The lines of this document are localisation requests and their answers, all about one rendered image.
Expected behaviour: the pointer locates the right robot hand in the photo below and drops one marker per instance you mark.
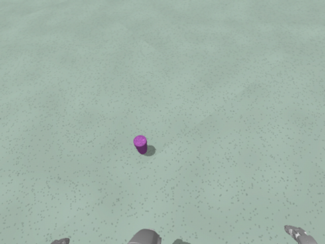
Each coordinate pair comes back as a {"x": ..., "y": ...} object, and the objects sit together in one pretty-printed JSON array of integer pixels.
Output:
[{"x": 299, "y": 235}]

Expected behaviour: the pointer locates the cup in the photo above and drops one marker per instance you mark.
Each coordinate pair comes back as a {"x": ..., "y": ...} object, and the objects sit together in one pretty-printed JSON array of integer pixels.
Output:
[{"x": 140, "y": 143}]

